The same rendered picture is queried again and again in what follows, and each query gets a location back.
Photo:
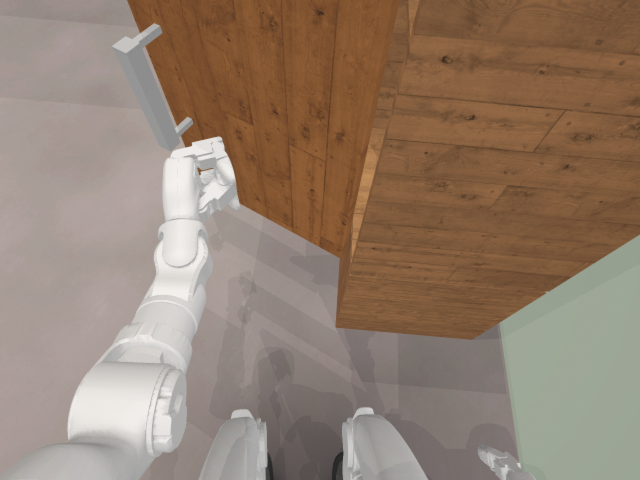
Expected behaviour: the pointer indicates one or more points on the robot left forearm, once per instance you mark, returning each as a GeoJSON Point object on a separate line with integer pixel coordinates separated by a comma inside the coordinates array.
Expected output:
{"type": "Point", "coordinates": [169, 315]}

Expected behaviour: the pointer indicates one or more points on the robot right thigh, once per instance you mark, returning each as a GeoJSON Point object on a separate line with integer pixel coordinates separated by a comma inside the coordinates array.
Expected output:
{"type": "Point", "coordinates": [372, 445]}

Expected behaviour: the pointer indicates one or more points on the robot left hand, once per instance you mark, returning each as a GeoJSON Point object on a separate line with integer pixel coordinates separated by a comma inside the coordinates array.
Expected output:
{"type": "Point", "coordinates": [182, 185]}

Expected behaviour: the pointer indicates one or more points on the robot left upper arm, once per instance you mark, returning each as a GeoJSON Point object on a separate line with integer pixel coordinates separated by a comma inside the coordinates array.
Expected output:
{"type": "Point", "coordinates": [126, 414]}

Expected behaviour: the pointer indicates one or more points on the cupboard door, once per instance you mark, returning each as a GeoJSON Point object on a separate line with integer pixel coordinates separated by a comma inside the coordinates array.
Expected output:
{"type": "Point", "coordinates": [291, 87]}

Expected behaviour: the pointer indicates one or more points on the robot thigh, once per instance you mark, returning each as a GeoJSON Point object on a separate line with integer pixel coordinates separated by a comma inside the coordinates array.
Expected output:
{"type": "Point", "coordinates": [372, 445]}
{"type": "Point", "coordinates": [238, 451]}

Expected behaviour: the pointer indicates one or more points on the robot right hand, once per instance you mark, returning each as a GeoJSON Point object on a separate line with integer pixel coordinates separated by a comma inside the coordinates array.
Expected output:
{"type": "Point", "coordinates": [505, 466]}

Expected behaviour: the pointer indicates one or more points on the handle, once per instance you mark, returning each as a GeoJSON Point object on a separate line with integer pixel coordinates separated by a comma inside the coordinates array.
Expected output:
{"type": "Point", "coordinates": [132, 59]}

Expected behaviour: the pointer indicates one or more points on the robot left thigh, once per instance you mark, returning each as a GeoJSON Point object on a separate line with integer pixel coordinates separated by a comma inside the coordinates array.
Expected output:
{"type": "Point", "coordinates": [238, 451]}

